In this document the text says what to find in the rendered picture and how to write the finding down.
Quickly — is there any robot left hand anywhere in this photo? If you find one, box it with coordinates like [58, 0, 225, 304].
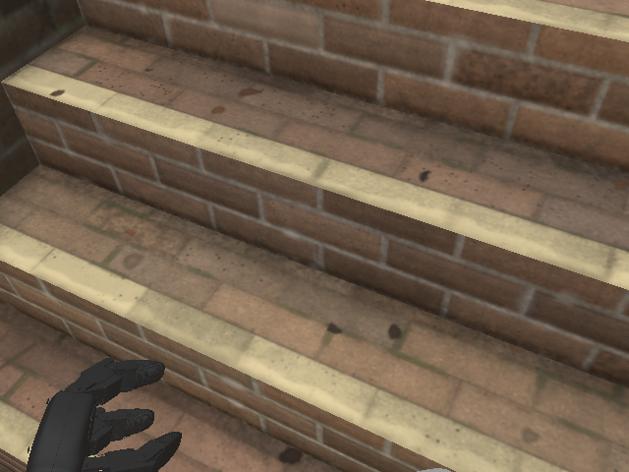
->
[26, 358, 182, 472]

